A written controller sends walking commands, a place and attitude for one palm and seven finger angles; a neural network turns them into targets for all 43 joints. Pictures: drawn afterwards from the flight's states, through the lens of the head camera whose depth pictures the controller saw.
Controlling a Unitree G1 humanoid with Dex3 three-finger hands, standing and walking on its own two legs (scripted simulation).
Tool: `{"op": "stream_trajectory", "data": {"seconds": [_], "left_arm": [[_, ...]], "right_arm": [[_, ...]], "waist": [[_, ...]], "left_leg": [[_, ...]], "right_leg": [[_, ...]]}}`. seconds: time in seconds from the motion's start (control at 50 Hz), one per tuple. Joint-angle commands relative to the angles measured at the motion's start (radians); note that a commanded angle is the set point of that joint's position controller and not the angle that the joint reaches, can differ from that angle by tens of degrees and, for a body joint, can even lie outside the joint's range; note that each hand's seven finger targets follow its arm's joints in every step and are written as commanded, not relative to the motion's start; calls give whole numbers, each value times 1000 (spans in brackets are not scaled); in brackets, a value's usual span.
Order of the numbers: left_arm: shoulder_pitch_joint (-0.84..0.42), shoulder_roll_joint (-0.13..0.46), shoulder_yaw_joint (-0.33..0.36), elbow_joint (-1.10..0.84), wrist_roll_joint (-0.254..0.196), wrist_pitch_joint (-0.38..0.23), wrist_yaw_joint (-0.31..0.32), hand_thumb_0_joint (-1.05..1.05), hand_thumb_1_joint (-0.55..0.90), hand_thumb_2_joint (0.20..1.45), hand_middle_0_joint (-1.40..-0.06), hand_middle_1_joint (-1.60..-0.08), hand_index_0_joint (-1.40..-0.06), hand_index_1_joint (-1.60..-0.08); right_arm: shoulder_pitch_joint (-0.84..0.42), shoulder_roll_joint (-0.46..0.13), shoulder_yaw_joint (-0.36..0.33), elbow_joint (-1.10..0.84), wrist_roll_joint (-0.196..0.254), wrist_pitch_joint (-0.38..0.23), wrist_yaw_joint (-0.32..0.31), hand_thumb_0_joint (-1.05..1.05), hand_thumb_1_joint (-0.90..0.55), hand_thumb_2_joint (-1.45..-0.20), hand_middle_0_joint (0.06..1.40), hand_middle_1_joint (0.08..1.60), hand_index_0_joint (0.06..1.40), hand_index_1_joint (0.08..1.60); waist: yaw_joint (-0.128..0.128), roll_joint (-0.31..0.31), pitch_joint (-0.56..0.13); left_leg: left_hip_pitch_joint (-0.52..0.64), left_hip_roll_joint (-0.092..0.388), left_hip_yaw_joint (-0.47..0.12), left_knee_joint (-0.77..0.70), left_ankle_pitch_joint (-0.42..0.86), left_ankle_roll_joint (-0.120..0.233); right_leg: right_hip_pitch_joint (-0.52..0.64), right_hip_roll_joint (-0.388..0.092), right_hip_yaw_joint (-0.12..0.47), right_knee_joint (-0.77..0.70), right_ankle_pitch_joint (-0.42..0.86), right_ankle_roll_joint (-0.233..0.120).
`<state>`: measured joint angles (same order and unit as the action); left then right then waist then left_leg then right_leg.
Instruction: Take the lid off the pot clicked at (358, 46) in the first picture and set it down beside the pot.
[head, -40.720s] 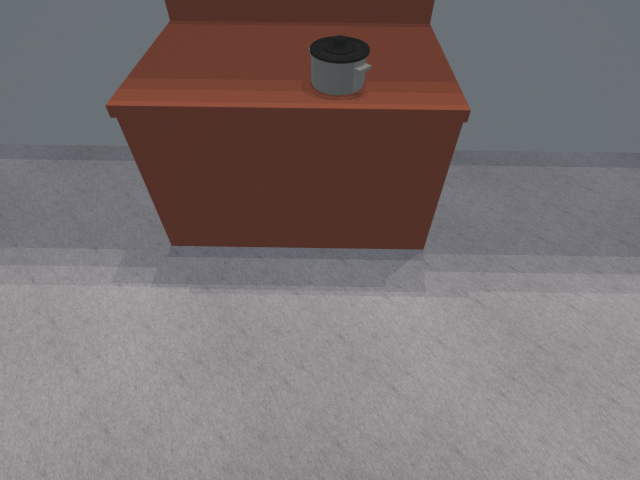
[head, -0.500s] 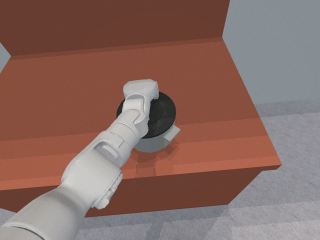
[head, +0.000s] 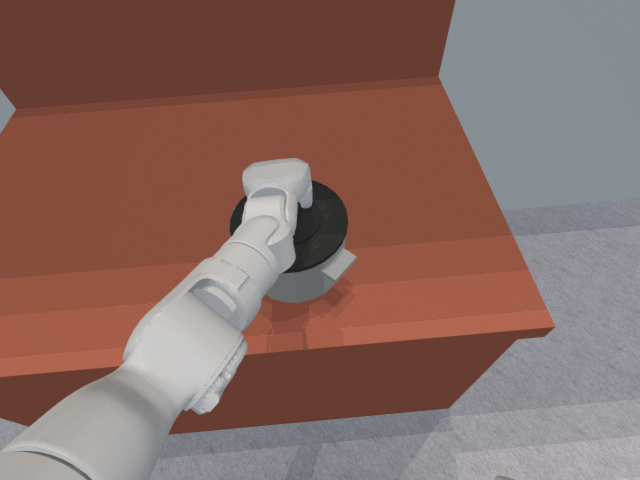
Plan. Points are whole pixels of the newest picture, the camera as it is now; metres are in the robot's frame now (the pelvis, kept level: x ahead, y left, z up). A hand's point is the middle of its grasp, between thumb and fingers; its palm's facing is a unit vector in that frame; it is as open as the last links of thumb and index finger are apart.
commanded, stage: close the fingers and squeeze the knob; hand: left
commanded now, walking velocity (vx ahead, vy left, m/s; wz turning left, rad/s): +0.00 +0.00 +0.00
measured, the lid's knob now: (287, 211) +0.48 +0.02 +0.03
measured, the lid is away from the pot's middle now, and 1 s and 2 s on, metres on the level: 0.00 0.01 0.01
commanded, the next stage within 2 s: lift the lid straight up in 0.98 s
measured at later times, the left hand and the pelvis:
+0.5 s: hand (284, 214) +0.46 +0.02 +0.05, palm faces -0.34 -0.05 -0.94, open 6.9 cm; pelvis +0.00 +0.00 +0.00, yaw +0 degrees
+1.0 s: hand (284, 214) +0.46 +0.02 +0.05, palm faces -0.33 -0.05 -0.94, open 6.9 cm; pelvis +0.00 +0.00 +0.00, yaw +0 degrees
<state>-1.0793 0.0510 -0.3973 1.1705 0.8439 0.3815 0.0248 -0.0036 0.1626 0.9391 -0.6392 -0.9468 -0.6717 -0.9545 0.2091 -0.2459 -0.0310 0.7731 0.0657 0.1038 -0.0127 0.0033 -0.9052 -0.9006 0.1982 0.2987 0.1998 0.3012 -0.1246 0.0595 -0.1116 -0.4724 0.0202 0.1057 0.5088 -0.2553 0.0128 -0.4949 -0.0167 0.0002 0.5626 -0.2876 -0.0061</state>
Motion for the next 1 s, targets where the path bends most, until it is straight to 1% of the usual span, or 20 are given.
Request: {"op": "stream_trajectory", "data": {"seconds": [0.0, 0.02, 0.06, 0.1, 0.12, 0.2, 0.22, 0.24, 0.34, 0.36, 0.44, 0.46, 0.52, 0.58, 0.64, 0.76, 0.82, 0.86, 0.92, 0.98], "left_arm": [[-483, 112, 20, -175, 42, -17, 30, 0, 329, 845, -729, -1009, -729, -1009], [-485, 80, -1, -163, 35, -15, 29, 0, 344, 829, -737, -1012, -737, -1012], [-507, 93, 15, -157, 23, -18, 30, 0, 376, 796, -754, -1016, -754, -1016], [-511, 141, 46, -144, 21, -13, 39, 0, 409, 760, -772, -1019, -772, -1019], [-506, 119, 34, -138, 18, -10, 41, 0, 425, 741, -781, -1020, -781, -1020], [-496, 98, 11, -150, 40, -20, 33, 0, 496, 655, -819, -1020, -819, -1020], [-488, 79, 4, -148, 35, -19, 32, 0, 515, 630, -828, -1019, -828, -1019], [-479, 105, 19, -122, 40, -15, 30, 0, 535, 604, -838, -1018, -838, -1018], [-476, 138, 45, -142, 32, -22, 31, 0, 647, 441, -890, -1007, -890, -1007], [-462, 105, 28, -143, 26, -25, 25, 0, 602, 512, -865, -1000, -867, -1000], [-468, 126, 32, -123, 40, -20, 30, 0, 533, 655, -816, -979, -823, -975], [-475, 125, 38, -124, 33, -22, 30, 0, 533, 671, -812, -975, -819, -970], [-500, 110, 22, -160, 41, -25, 36, 0, 545, 702, -809, -965, -817, -960], [-485, 142, 45, -167, 38, -30, 33, 0, 565, 725, -816, -963, -825, -957], [-480, 118, 24, -117, 38, -14, 35, 0, 588, 747, -829, -964, -837, -958], [-496, 128, 38, -154, 32, -19, 37, 0, 640, 785, -857, -971, -864, -967], [-503, 120, 30, -151, 33, -17, 40, 0, 666, 803, -874, -976, -880, -973], [-487, 145, 55, -150, 27, -17, 37, 0, 684, 815, -885, -980, -892, -976], [-490, 111, 25, -118, 32, -8, 40, 0, 711, 831, -902, -986, -908, -983], [-495, 160, 58, -132, 35, -12, 40, 0, 733, 845, -916, -992, -923, -988]], "right_arm": [[27, -120, -36, -86, -1, -20, -1, 0, -900, -900, 200, 300, 200, 300], [28, -117, -35, -86, 1, -19, -1, 0, -900, -900, 200, 300, 200, 300], [34, -121, -34, -80, 1, -23, -3, 0, -900, -900, 200, 300, 200, 300], [31, -125, -27, -78, 1, -24, -8, 0, -900, -900, 200, 300, 200, 300], [32, -123, -28, -77, 1, -26, -11, 0, -900, -900, 200, 300, 200, 300], [38, -120, -32, -80, 0, -27, -4, 0, -900, -900, 200, 300, 200, 300], [41, -119, -35, -82, -1, -26, -3, 0, -900, -900, 200, 300, 200, 300], [46, -125, -33, -76, -1, -24, -4, 0, -900, -900, 200, 300, 200, 300], [48, -126, -30, -79, -3, -25, -7, 0, -900, -900, 200, 300, 200, 300], [44, -122, -31, -85, -1, -27, -6, 0, -900, -900, 200, 300, 200, 300], [55, -130, -30, -76, 1, -25, -5, 0, -900, -900, 200, 300, 200, 300], [53, -130, -30, -79, 0, -29, -7, 0, -900, -900, 200, 300, 200, 300], [56, -122, -34, -81, -1, -31, -4, 0, -900, -900, 200, 300, 200, 300], [54, -123, -34, -85, -4, -31, -6, 0, -900, -900, 200, 300, 200, 300], [54, -128, -29, -77, 3, -28, -7, 0, -900, -900, 200, 300, 200, 300], [48, -125, -32, -85, -1, -35, -6, 0, -900, -900, 200, 300, 200, 300], [58, -125, -33, -78, -1, -33, -5, 0, -900, -900, 200, 300, 200, 300], [53, -129, -32, -84, -2, -33, -6, 0, -900, -900, 200, 300, 200, 300], [50, -126, -30, -77, 0, -31, -7, 0, -900, -900, 200, 300, 200, 300], [51, -131, -29, -79, -2, -32, -9, 0, -900, -900, 200, 300, 200, 300]], "waist": [[-36, -145, -412], [-43, -137, -390], [-46, -162, -373], [-45, -173, -367], [-50, -167, -354], [-41, -128, -400], [-46, -143, -385], [-50, -173, -368], [-40, -178, -387], [-35, -154, -379], [-50, -184, -336], [-42, -175, -338], [-45, -119, -376], [-34, -143, -404], [-52, -175, -341], [-36, -135, -396], [-45, -146, -382], [-32, -172, -395], [-51, -162, -348], [-40, -164, -372]], "left_leg": [[234, -25, -30, 7, 282, 55], [226, -26, -29, 6, 269, 54], [206, -27, -31, 8, 248, 57], [190, -28, -33, -5, 207, 55], [190, -28, -28, -5, 205, 56], [224, -27, -34, 7, 255, 53], [218, -26, -32, 8, 251, 56], [203, -26, -32, 8, 239, 56], [191, -28, -29, 1, 238, 55], [189, -30, -29, 2, 246, 56], [174, -27, -27, -7, 196, 56], [167, -28, -30, -4, 205, 57], [209, -25, -27, 1, 220, 55], [208, -24, -31, 1, 244, 55], [177, -25, -29, -8, 194, 55], [206, -25, -32, -4, 233, 56], [209, -23, -30, -4, 227, 56], [197, -24, -34, -4, 244, 56], [189, -24, -29, -9, 203, 56], [187, -24, -30, -7, 217, 56]], "right_leg": [[157, 31, -15, -37, 467, -13], [143, 33, -19, -39, 453, -12], [138, 31, -15, -45, 440, -11], [147, 31, -12, -46, 401, -6], [139, 31, -12, -48, 396, -6], [132, 33, -17, -37, 427, -14], [131, 34, -18, -40, 428, -12], [126, 35, -17, -44, 421, -9], [162, 30, -13, -44, 442, -8], [153, 30, -12, -46, 444, -12], [125, 35, -14, -55, 385, -6], [128, 33, -15, -53, 389, -10], [123, 34, -13, -47, 388, -13], [158, 33, -14, -42, 421, -13], [122, 36, -16, -56, 375, -7], [142, 32, -11, -48, 397, -13], [134, 35, -17, -48, 394, -10], [159, 32, -15, -46, 419, -11], [120, 36, -17, -54, 375, -7], [143, 33, -11, -50, 394, -9]]}}
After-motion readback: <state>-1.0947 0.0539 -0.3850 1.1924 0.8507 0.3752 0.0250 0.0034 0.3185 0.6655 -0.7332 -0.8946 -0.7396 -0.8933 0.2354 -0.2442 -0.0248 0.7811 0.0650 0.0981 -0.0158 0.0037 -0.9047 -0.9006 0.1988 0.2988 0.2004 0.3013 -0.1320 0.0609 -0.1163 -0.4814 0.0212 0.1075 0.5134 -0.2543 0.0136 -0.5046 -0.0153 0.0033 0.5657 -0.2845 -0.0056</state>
